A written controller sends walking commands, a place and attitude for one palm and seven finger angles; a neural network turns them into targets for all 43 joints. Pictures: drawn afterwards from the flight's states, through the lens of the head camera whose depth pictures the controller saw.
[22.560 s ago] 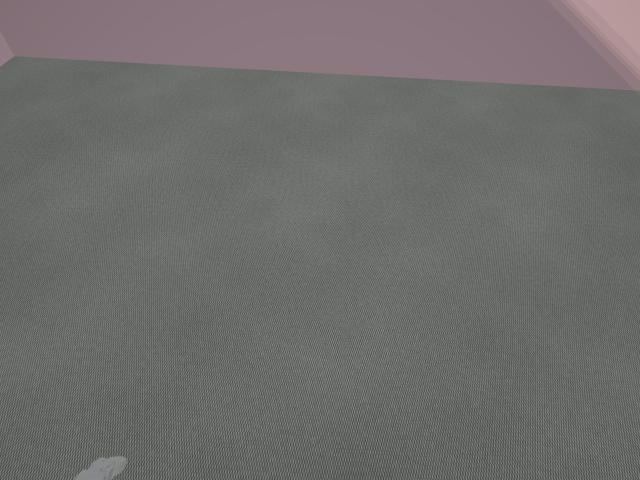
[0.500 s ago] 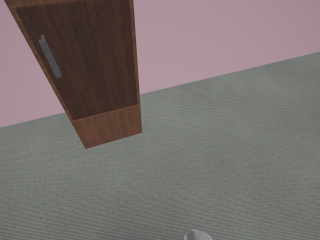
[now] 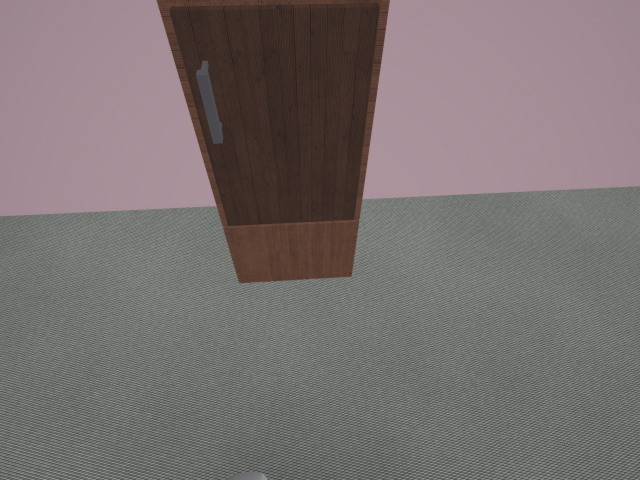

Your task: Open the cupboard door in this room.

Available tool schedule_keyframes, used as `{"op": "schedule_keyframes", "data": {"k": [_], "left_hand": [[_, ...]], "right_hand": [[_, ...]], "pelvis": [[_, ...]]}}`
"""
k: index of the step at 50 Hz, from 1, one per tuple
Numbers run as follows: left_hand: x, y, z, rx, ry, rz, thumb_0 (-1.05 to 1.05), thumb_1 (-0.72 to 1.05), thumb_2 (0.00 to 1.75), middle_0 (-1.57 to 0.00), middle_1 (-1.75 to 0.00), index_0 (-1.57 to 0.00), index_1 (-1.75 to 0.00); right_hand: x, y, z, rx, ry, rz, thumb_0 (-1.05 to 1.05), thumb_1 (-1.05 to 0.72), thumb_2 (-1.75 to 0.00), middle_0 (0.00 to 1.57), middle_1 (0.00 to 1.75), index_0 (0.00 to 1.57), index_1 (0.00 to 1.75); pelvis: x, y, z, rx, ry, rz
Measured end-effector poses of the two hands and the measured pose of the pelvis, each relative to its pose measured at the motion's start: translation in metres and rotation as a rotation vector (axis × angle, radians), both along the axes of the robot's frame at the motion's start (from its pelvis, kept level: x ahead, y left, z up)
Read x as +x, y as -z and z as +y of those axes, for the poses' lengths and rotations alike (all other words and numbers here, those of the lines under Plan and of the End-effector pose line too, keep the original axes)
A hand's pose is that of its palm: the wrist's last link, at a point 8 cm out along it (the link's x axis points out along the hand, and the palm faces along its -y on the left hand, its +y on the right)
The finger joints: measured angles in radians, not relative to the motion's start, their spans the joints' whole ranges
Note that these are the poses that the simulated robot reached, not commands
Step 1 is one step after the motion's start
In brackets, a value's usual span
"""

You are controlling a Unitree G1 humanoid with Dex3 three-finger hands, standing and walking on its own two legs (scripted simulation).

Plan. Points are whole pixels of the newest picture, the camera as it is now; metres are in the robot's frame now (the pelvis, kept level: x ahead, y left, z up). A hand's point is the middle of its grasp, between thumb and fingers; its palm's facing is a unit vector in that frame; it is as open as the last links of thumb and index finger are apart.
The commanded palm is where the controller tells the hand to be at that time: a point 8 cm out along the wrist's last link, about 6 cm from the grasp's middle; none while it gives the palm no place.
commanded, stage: turn to face it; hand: left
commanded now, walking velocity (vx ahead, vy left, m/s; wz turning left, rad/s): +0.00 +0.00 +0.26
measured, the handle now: (211, 103) +0.78 +0.28 +0.01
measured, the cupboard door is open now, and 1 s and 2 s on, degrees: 0 0 0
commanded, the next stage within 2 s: take the last steps up to it in 0.06 s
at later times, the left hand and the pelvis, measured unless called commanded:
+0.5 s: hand out of the picture +0.04 +0.18 -0.17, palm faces +0.10 -0.97 -0.22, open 7.4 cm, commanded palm none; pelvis +0.03 -0.01 +0.00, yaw +6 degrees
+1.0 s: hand out of the picture +0.05 +0.14 -0.18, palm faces +0.24 -0.96 -0.12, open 7.4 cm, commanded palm none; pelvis +0.19 +0.03 -0.02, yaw +8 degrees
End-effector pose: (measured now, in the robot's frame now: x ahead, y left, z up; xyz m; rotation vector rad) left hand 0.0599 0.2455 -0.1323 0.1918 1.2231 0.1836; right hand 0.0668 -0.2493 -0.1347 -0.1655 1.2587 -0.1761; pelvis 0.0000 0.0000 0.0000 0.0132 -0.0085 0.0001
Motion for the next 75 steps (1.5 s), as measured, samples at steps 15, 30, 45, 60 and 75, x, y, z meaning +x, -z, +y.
{"op": "schedule_keyframes", "data": {"k": [15, 30, 45, 60, 75], "left_hand": [[-0.070, 0.005, 0.037, -0.027, -0.133, 0.164, 0.01, 0.91, 0.90, -0.20, -0.30, -0.20, -0.30], [-0.034, -0.007, -0.047, -0.050, -0.158, 0.093, 0.00, 0.90, 0.90, -0.20, -0.30, -0.20, -0.30], [-0.048, -0.003, -0.081, -0.169, -0.290, 0.394, 0.01, 0.90, 0.90, -0.20, -0.30, -0.21, -0.30], [0.183, 0.009, 0.025, -0.064, -0.158, 0.079, 0.01, 0.91, 0.90, -0.20, -0.30, -0.20, -0.30], [0.280, -0.005, -0.007, 0.006, -0.088, -0.017, 0.00, 0.90, 0.90, -0.20, -0.30, -0.20, -0.30]], "right_hand": [[0.052, -0.021, 0.046, -0.022, -0.156, -0.086, 0.00, -0.90, -0.89, 0.20, 0.30, 0.20, 0.30], [-0.001, 0.015, -0.006, 0.063, -0.072, 0.182, 0.00, -0.91, -0.89, 0.20, 0.30, 0.20, 0.30], [0.167, 0.011, 0.036, 0.066, -0.184, 0.072, 0.00, -0.92, -0.90, 0.19, 0.30, 0.20, 0.29], [0.266, -0.008, 0.064, -0.003, -0.134, -0.059, -0.03, -0.95, -0.89, 0.20, 0.30, 0.21, 0.30], [0.267, 0.025, 0.026, 0.059, -0.071, 0.150, 0.00, -0.91, -0.89, 0.20, 0.30, 0.20, 0.30]], "pelvis": [[0.007, -0.008, 0.023, -0.022, -0.081, 0.010], [0.055, -0.006, -0.021, 0.016, -0.108, -0.007], [0.149, -0.002, 0.001, -0.006, -0.146, 0.018], [0.245, -0.006, 0.037, -0.002, -0.122, 0.004], [0.285, 0.002, 0.001, 0.025, -0.141, -0.008]]}}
